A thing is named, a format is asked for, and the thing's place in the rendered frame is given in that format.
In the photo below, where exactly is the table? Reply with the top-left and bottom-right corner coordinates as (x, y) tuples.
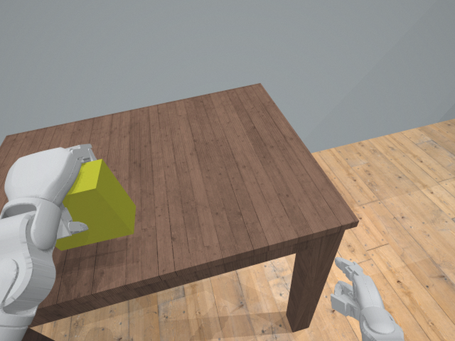
(0, 83), (359, 341)

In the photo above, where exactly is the robot left forearm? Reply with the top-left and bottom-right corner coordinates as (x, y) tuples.
(0, 197), (62, 341)

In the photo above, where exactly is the sponge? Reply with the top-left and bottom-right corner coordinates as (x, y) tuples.
(55, 159), (136, 251)

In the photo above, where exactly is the robot right forearm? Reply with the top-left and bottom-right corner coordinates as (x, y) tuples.
(359, 306), (405, 341)

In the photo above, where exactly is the robot left hand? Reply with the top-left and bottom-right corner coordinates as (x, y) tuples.
(4, 144), (97, 239)

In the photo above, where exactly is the robot right hand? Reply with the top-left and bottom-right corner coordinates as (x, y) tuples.
(331, 257), (385, 321)

